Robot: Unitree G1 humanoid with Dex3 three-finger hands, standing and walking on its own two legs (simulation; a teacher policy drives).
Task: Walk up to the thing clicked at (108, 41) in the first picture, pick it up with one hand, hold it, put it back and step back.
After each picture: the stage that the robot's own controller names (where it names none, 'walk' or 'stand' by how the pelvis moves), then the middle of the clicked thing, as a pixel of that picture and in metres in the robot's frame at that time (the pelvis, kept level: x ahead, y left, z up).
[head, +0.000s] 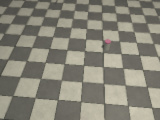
stand; (107, 44) +1.29 -0.31 -0.72
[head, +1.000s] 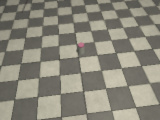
walk; (81, 48) +1.19 +0.06 -0.70
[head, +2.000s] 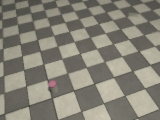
walk; (53, 87) +0.73 +0.30 -0.72
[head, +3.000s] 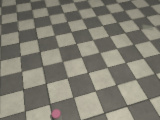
stand; (57, 116) +0.44 +0.21 -0.70
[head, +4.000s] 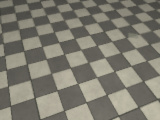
stand; out of the picture +0.37 +0.22 -0.72
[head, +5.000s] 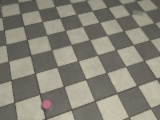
stand; (47, 106) +0.43 +0.23 -0.71
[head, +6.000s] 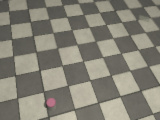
stand; (51, 104) +0.44 +0.16 -0.70
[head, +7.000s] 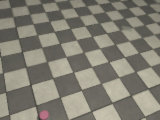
walk; (44, 117) +0.44 +0.20 -0.71
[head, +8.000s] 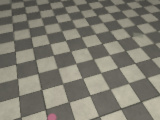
walk; out of the picture +0.47 +0.25 -0.71
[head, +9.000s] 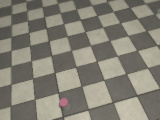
stand; (65, 104) +0.47 +0.21 -0.69
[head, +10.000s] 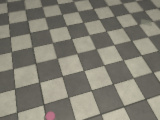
stand; (51, 118) +0.36 +0.21 -0.69
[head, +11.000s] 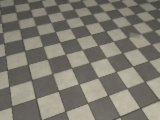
stand; out of the picture +0.36 +0.21 -0.72
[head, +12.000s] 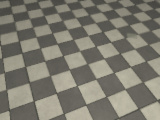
stand; out of the picture +0.34 +0.22 -0.72
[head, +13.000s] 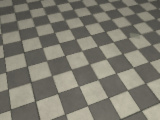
stand; out of the picture +0.33 +0.22 -0.73
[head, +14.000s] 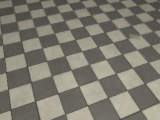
go down; out of the picture +0.33 +0.21 -0.72
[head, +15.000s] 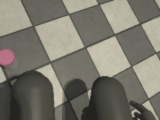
go down; (8, 60) +0.39 +0.28 -0.31
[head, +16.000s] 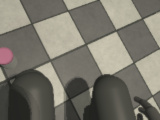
approach; (6, 59) +0.39 +0.30 -0.29
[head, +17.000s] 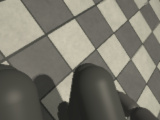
close in; out of the picture +0.35 +0.33 -0.21
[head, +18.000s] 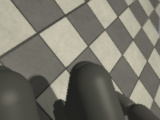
close; out of the picture +0.35 +0.33 -0.21
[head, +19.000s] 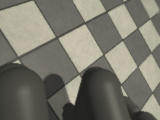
lift; out of the picture +0.31 +0.30 -0.18
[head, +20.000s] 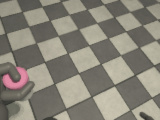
lift; (19, 85) +0.32 +0.20 +0.00
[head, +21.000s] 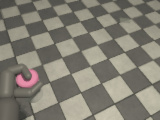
hold; (30, 86) +0.33 +0.17 -0.01
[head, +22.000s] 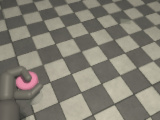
hold; (30, 89) +0.33 +0.18 -0.02
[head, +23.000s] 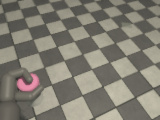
crouch; (31, 90) +0.32 +0.18 -0.02
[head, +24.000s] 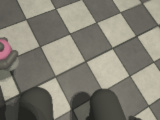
crouch; (4, 56) +0.41 +0.26 -0.10
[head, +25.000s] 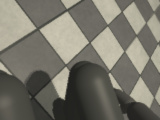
lower; out of the picture +0.36 +0.34 -0.22
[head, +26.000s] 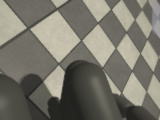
lower; out of the picture +0.37 +0.35 -0.21
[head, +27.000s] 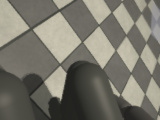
lower; out of the picture +0.36 +0.35 -0.22
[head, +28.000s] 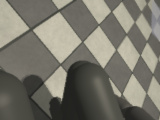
lower; out of the picture +0.35 +0.35 -0.21
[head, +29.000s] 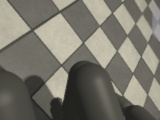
loosen; out of the picture +0.35 +0.35 -0.21
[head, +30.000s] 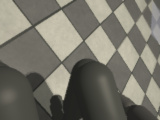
withdraw; out of the picture +0.35 +0.34 -0.21
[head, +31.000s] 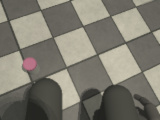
walk; (31, 66) +0.42 +0.27 -0.39
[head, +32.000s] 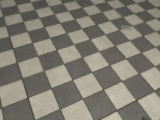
stand; out of the picture +0.34 +0.23 -0.66
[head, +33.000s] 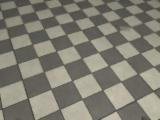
stand; out of the picture +0.35 +0.23 -0.67
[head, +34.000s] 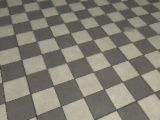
stand; out of the picture +0.36 +0.23 -0.68
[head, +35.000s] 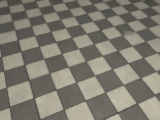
stand; out of the picture +0.37 +0.22 -0.72
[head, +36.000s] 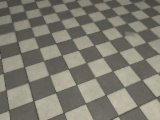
stand; out of the picture +0.34 +0.23 -0.73
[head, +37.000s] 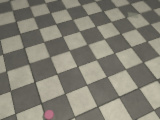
walk; (50, 116) +0.38 +0.21 -0.71
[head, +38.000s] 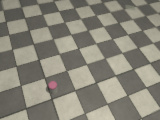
walk; (53, 87) +0.61 +0.16 -0.70
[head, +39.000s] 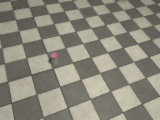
stand; (54, 58) +0.96 +0.18 -0.71
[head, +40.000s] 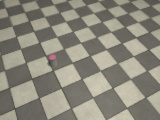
stand; (53, 61) +0.95 +0.24 -0.70
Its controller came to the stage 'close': yes
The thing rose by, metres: 0.70
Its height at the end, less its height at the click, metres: +0.00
